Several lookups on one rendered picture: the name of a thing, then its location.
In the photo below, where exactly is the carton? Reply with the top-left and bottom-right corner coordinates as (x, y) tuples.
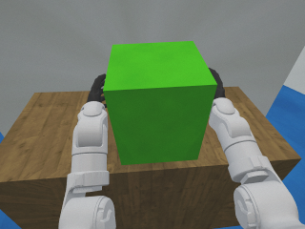
(103, 41), (217, 165)

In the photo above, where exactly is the left robot upper arm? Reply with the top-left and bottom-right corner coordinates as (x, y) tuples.
(59, 196), (116, 229)

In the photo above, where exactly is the right robot upper arm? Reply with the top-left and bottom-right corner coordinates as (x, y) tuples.
(234, 180), (305, 229)

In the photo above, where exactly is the robot left hand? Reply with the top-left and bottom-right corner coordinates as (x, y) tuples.
(87, 73), (107, 108)

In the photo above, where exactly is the robot left forearm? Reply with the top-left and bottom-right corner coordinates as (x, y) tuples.
(58, 101), (110, 229)

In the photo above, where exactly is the pedestal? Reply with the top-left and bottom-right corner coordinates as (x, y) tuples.
(0, 86), (302, 229)

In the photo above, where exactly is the robot right hand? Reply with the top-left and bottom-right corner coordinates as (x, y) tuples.
(209, 68), (226, 100)

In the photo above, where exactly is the robot right forearm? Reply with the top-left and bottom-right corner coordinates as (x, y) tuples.
(209, 97), (299, 218)

